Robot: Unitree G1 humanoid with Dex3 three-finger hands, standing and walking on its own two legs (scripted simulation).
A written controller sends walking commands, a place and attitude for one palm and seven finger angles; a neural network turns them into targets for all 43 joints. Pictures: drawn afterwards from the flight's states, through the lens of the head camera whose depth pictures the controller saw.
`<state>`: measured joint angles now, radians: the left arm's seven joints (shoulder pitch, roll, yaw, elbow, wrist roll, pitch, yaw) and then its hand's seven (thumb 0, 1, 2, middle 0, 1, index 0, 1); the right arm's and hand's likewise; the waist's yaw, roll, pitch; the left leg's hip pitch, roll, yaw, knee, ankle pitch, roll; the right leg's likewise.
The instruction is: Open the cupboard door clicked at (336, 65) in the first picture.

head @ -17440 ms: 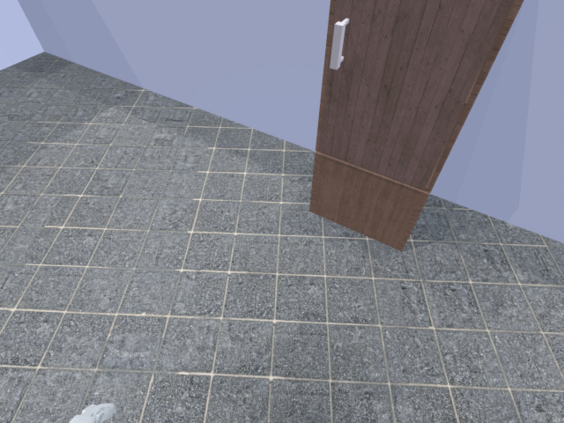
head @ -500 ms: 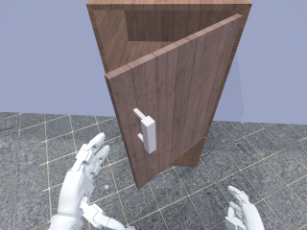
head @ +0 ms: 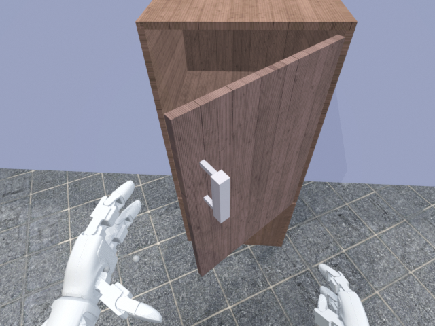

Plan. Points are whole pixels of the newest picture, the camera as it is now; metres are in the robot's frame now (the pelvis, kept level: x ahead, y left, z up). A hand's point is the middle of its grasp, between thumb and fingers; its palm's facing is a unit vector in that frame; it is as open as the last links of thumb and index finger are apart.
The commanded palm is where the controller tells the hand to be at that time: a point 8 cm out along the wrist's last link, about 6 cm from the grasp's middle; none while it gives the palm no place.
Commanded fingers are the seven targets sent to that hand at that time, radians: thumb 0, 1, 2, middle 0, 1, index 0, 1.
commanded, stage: draw the hand back to the body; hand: left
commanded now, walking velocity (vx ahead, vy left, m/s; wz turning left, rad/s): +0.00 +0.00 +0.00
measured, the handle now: (213, 191) +0.34 +0.04 +0.09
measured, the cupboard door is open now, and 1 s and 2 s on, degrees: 43 43 43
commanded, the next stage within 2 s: step back with the hand held close in 1.22 s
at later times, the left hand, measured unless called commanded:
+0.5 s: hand (70, 236) +0.21 +0.22 +0.15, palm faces +0.26 -0.90 -0.34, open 13.2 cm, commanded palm +0.16 +0.27 +0.18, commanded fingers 0.00 0.34 0.66 -0.18 -0.30 -0.18 -0.30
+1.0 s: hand (21, 209) +0.22 +0.27 +0.20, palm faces +0.43 -0.81 -0.40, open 7.8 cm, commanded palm +0.17 +0.31 +0.21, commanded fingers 0.00 0.90 0.90 -0.20 -0.30 -0.20 -0.30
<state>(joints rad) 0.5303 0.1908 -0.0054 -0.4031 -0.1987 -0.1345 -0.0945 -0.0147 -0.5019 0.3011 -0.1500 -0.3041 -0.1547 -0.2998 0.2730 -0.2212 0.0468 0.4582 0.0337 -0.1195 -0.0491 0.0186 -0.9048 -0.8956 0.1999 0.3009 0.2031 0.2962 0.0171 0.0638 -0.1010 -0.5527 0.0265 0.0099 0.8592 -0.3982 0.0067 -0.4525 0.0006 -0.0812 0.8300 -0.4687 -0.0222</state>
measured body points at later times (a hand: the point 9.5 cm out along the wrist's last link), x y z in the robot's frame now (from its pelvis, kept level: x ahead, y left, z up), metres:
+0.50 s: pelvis +0.02 +0.02 +0.03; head +0.01 +0.00 +0.48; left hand +0.19 +0.27 +0.17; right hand +0.20 -0.20 -0.04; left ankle +0.02 +0.11 -0.70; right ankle -0.02 -0.10 -0.70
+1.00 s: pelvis +0.02 +0.01 +0.04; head +0.01 -0.01 +0.49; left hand +0.19 +0.31 +0.22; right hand +0.21 -0.21 -0.04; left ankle +0.02 +0.11 -0.70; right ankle -0.02 -0.10 -0.70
